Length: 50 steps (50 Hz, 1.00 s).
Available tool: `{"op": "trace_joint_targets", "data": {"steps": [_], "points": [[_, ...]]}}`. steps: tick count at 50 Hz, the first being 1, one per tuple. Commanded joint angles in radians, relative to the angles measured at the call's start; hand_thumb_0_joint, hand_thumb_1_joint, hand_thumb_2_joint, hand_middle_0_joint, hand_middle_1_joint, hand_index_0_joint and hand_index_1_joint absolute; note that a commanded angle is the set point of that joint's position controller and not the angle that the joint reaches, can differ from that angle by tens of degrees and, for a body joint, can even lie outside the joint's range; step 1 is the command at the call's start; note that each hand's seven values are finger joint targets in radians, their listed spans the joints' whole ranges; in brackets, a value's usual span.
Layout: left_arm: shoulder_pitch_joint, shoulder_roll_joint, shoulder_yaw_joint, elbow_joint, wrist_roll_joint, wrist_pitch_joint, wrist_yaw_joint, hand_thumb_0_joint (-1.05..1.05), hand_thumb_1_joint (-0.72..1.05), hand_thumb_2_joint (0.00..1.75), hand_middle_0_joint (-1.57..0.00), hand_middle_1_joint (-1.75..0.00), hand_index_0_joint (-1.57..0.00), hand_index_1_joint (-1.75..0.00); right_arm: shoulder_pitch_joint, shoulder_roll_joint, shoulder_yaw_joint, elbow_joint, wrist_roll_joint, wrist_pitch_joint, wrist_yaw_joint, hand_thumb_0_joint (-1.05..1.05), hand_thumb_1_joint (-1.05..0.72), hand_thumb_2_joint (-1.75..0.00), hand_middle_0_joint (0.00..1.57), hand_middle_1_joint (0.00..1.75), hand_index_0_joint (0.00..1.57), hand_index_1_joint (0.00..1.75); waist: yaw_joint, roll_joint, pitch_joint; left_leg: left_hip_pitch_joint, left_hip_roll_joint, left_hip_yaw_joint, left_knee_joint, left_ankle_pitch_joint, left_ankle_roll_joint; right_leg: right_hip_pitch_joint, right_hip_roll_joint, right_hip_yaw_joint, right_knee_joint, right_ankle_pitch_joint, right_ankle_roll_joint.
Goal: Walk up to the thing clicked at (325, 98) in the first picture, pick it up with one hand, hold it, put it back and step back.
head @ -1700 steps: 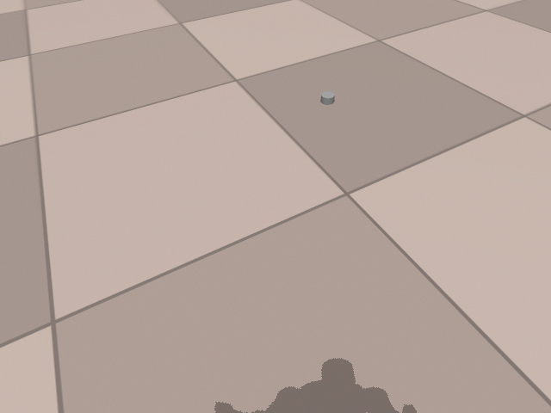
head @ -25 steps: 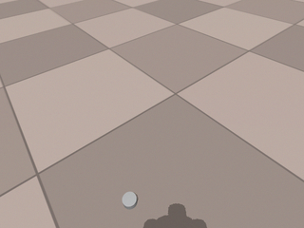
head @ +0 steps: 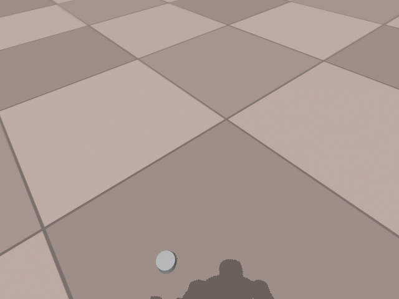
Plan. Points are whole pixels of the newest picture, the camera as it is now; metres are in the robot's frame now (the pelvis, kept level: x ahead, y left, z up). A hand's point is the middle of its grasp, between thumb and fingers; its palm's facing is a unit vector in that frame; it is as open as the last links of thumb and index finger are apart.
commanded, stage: stand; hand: left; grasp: from above
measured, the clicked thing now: (166, 262) +0.45 +0.21 -0.76
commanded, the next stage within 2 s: step back in 0.96 s
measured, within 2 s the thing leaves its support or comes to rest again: neither
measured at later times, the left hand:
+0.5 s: hand out of the picture +0.09 +0.24 -0.15, palm faces +0.01 -0.94 -0.34, open 7.3 cm
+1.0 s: hand out of the picture +0.07 +0.24 -0.16, palm faces +0.00 -0.94 -0.35, open 7.3 cm
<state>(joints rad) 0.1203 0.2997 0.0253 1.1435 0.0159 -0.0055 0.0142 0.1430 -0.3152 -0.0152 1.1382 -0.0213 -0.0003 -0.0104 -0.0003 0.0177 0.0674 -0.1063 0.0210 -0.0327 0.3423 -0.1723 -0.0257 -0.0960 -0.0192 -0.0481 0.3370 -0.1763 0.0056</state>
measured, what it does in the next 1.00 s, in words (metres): stands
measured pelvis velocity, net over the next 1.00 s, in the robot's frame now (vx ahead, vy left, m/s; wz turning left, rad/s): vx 0.00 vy -0.01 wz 0.00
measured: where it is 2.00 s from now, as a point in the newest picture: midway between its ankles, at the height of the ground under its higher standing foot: outside the picture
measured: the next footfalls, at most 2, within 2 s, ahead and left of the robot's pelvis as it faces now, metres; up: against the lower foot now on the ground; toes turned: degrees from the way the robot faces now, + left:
right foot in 1.68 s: -0.10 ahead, -0.07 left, +0.00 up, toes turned -2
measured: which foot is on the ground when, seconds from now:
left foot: down 0.00-1.00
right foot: down 0.00-1.00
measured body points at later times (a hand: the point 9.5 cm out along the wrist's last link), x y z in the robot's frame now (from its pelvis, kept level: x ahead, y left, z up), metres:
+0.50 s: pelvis +0.01 -0.01 +0.00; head +0.01 -0.01 +0.45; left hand +0.09 +0.29 -0.13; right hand +0.09 -0.30 -0.14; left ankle +0.01 +0.14 -0.75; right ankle +0.01 -0.12 -0.75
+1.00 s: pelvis +0.00 -0.01 +0.00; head +0.01 -0.02 +0.45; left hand +0.07 +0.29 -0.13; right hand +0.06 -0.31 -0.14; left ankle +0.01 +0.14 -0.75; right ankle +0.01 -0.12 -0.75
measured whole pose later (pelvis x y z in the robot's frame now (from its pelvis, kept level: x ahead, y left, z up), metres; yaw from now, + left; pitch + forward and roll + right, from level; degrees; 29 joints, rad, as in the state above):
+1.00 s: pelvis +0.00 -0.01 +0.00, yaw +0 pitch -3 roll +0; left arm 0.12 0.33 0.03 1.12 0.00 0.00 0.00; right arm 0.13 -0.34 -0.01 1.13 -0.01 0.01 0.01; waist -0.01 0.02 0.07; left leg -0.13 0.04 -0.03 0.36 -0.18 -0.04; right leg -0.12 0.00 -0.05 0.35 -0.18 -0.01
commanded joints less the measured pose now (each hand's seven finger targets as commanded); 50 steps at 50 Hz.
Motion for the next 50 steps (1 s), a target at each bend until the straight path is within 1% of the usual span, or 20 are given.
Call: {"op": "trace_joint_targets", "data": {"steps": [1,2,6,10,15,21,23,24,28,32,33,34,36,37,43,46,47,48,49,50], "points": [[-0.034,0.209,0.041,-0.049,0.004,-0.015,0.007,0.00,0.90,0.90,-0.20,-0.30,-0.20,-0.30,-0.035,-0.186,-0.032,-0.056,0.003,-0.019,-0.011,0.00,-0.90,-0.90,0.20,0.30,0.20,0.30,0.006,-0.017,-0.027,-0.048,0.085,-0.077,-0.067,0.039,0.041,-0.005,-0.101,0.099,-0.076,-0.022,-0.012],[-0.033,0.204,0.040,-0.053,0.004,-0.018,0.007,0.00,0.90,0.90,-0.20,-0.30,-0.20,-0.30,-0.045,-0.195,-0.034,-0.061,0.002,-0.021,-0.012,0.00,-0.90,-0.90,0.20,0.30,0.20,0.30,0.008,-0.002,-0.059,-0.016,0.089,-0.071,-0.056,0.073,0.046,0.005,-0.108,0.103,-0.072,0.035,-0.014],[-0.049,0.214,0.041,-0.051,0.000,-0.019,0.007,0.00,0.90,0.90,-0.20,-0.30,-0.20,-0.30,-0.038,-0.188,-0.031,-0.054,0.002,-0.021,-0.012,0.00,-0.90,-0.90,0.20,0.30,0.20,0.30,0.000,-0.017,-0.052,-0.024,0.089,-0.070,-0.062,0.086,0.039,0.011,-0.106,0.101,-0.069,0.046,-0.014],[-0.042,0.207,0.041,-0.053,-0.004,-0.021,0.007,0.00,0.90,0.90,-0.20,-0.30,-0.20,-0.30,-0.052,-0.201,-0.031,-0.055,0.004,-0.028,-0.015,0.00,-0.90,-0.90,0.20,0.30,0.20,0.30,0.009,-0.003,-0.098,0.023,0.099,-0.064,-0.048,0.202,0.041,0.040,-0.113,0.098,-0.045,0.187,-0.018],[-0.044,0.215,0.041,-0.058,-0.003,-0.023,0.009,0.00,0.90,0.90,-0.20,-0.30,-0.20,-0.30,-0.061,-0.206,-0.033,-0.061,0.003,-0.028,-0.016,0.00,-0.90,-0.90,0.20,0.30,0.20,0.30,0.005,-0.030,-0.123,0.052,0.100,-0.052,-0.030,0.281,0.039,0.055,-0.114,0.086,-0.033,0.301,-0.011],[-0.055,0.215,0.038,-0.059,-0.001,-0.020,0.009,0.00,0.90,0.90,-0.20,-0.30,-0.20,-0.30,-0.071,-0.205,-0.032,-0.057,0.004,-0.021,-0.014,0.00,-0.90,-0.90,0.20,0.30,0.20,0.30,0.003,-0.026,-0.073,0.017,0.101,-0.055,-0.055,0.170,0.033,0.024,-0.109,0.090,-0.060,0.166,-0.012],[-0.050,0.223,0.039,-0.058,0.000,-0.022,0.009,0.00,0.90,0.90,-0.20,-0.30,-0.20,-0.30,-0.075,-0.206,-0.034,-0.060,0.005,-0.020,-0.012,0.00,-0.90,-0.90,0.20,0.30,0.20,0.30,0.003,-0.031,-0.083,0.024,0.101,-0.053,-0.053,0.164,0.035,0.030,-0.111,0.092,-0.063,0.176,-0.013],[-0.057,0.227,0.039,-0.058,-0.002,-0.022,0.007,0.00,0.90,0.90,-0.20,-0.30,-0.20,-0.30,-0.069,-0.201,-0.031,-0.058,0.005,-0.019,-0.010,0.00,-0.90,-0.90,0.20,0.30,0.20,0.30,-0.001,-0.035,-0.059,0.008,0.098,-0.055,-0.063,0.126,0.034,0.016,-0.109,0.096,-0.070,0.131,-0.015],[-0.059,0.232,0.040,-0.062,0.000,-0.025,0.005,0.00,0.90,0.90,-0.20,-0.30,-0.20,-0.30,-0.078,-0.203,-0.031,-0.061,0.005,-0.020,-0.005,0.00,-0.90,-0.90,0.20,0.30,0.20,0.30,0.003,-0.027,-0.033,-0.022,0.097,-0.059,-0.077,0.080,0.036,0.009,-0.107,0.102,-0.088,0.059,-0.017],[-0.062,0.240,0.042,-0.067,0.000,-0.026,0.003,0.00,0.90,0.90,-0.20,-0.30,-0.20,-0.30,-0.076,-0.208,-0.031,-0.065,0.004,-0.021,-0.004,0.00,-0.90,-0.90,0.20,0.30,0.20,0.30,0.001,-0.015,-0.051,-0.017,0.099,-0.058,-0.077,0.065,0.040,0.016,-0.112,0.110,-0.091,0.048,-0.020],[-0.056,0.243,0.043,-0.066,0.001,-0.025,0.003,0.00,0.90,0.90,-0.20,-0.30,-0.20,-0.30,-0.074,-0.203,-0.032,-0.064,0.005,-0.022,-0.003,0.00,-0.90,-0.90,0.20,0.30,0.20,0.30,0.002,-0.024,-0.047,-0.011,0.097,-0.061,-0.081,0.058,0.036,0.002,-0.107,0.108,-0.096,0.015,-0.020],[-0.059,0.240,0.040,-0.070,0.000,-0.027,0.001,0.00,0.90,0.90,-0.20,-0.30,-0.20,-0.30,-0.072,-0.216,-0.033,-0.066,0.004,-0.024,-0.004,0.00,-0.90,-0.90,0.20,0.30,0.20,0.30,0.000,-0.004,-0.073,0.004,0.100,-0.057,-0.074,0.077,0.039,0.012,-0.112,0.114,-0.087,0.061,-0.022],[-0.061,0.238,0.041,-0.073,0.000,-0.028,0.001,0.00,0.90,0.90,-0.20,-0.30,-0.20,-0.30,-0.074,-0.214,-0.032,-0.067,0.004,-0.024,-0.003,0.00,-0.90,-0.90,0.20,0.30,0.20,0.30,0.003,0.002,-0.076,-0.006,0.102,-0.061,-0.076,0.090,0.039,0.022,-0.111,0.108,-0.078,0.077,-0.021],[-0.061,0.241,0.040,-0.069,0.000,-0.025,0.000,0.00,0.90,0.90,-0.20,-0.30,-0.20,-0.30,-0.073,-0.210,-0.031,-0.064,0.004,-0.024,-0.004,0.00,-0.90,-0.90,0.20,0.30,0.20,0.30,0.004,-0.014,-0.055,-0.015,0.101,-0.063,-0.086,0.071,0.035,0.009,-0.106,0.103,-0.079,0.043,-0.021],[-0.051,0.244,0.035,-0.072,-0.001,-0.025,-0.002,0.00,0.90,0.90,-0.20,-0.30,-0.20,-0.30,-0.066,-0.217,-0.032,-0.063,0.005,-0.025,-0.004,0.00,-0.90,-0.90,0.20,0.30,0.20,0.30,0.003,-0.014,-0.067,0.000,0.102,-0.062,-0.079,0.076,0.037,0.002,-0.110,0.110,-0.077,0.043,-0.027],[-0.047,0.244,0.033,-0.069,-0.002,-0.025,-0.004,0.00,0.90,0.90,-0.20,-0.30,-0.20,-0.30,-0.054,-0.220,-0.030,-0.057,0.005,-0.024,-0.002,0.00,-0.90,-0.90,0.20,0.30,0.20,0.30,0.000,-0.014,-0.048,-0.012,0.100,-0.063,-0.080,0.032,0.036,-0.015,-0.106,0.117,-0.091,-0.018,-0.025],[-0.045,0.243,0.032,-0.070,-0.002,-0.024,-0.004,0.00,0.90,0.90,-0.20,-0.30,-0.20,-0.30,-0.053,-0.218,-0.030,-0.058,0.003,-0.023,-0.002,0.00,-0.90,-0.90,0.20,0.30,0.20,0.30,0.000,-0.012,-0.052,-0.019,0.099,-0.062,-0.078,0.033,0.037,-0.015,-0.108,0.114,-0.087,-0.009,-0.026],[-0.050,0.324,0.083,-0.083,-0.021,-0.014,0.001,0.00,0.90,0.90,-0.20,-0.30,-0.20,-0.30,-0.082,-0.282,-0.048,-0.076,0.015,-0.006,0.005,0.00,-0.90,-0.90,0.20,0.30,0.20,0.30,-0.002,-0.034,0.072,-0.125,0.073,-0.072,0.044,0.166,0.055,-0.094,-0.110,0.145,-0.018,0.185,-0.037],[-0.027,0.327,0.089,-0.098,-0.024,-0.011,0.005,0.00,0.90,0.90,-0.20,-0.30,-0.20,-0.30,-0.071,-0.265,-0.048,-0.095,0.024,0.000,0.004,0.00,-0.90,-0.90,0.20,0.30,0.20,0.30,-0.005,-0.044,0.035,-0.121,0.048,-0.043,0.121,0.184,0.054,-0.079,-0.133,0.150,-0.010,0.261,-0.069],[-0.023,0.332,0.093,-0.118,-0.022,-0.011,0.007,0.00,0.90,0.90,-0.20,-0.30,-0.20,-0.30,-0.052,-0.256,-0.048,-0.105,0.031,0.005,0.006,0.00,-0.90,-0.90,0.20,0.30,0.20,0.30,-0.008,-0.073,-0.028,-0.106,0.012,-0.019,0.210,0.159,0.052,-0.064,-0.174,0.186,-0.011,0.325,-0.110]]}}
